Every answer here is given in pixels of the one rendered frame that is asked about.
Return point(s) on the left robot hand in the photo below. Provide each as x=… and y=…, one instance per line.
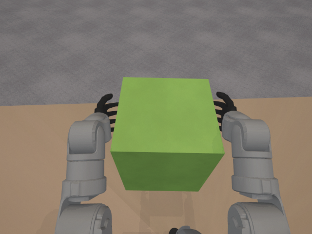
x=102, y=107

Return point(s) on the right robot forearm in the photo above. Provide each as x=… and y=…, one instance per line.
x=252, y=153

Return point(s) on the left robot forearm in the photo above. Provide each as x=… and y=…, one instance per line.
x=85, y=160

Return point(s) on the right robot hand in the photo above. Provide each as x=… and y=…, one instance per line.
x=226, y=107

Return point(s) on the carton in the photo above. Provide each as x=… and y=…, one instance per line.
x=166, y=135

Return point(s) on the robot right upper arm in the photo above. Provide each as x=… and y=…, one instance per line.
x=256, y=218

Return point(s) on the robot left upper arm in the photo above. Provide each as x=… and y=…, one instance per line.
x=95, y=218

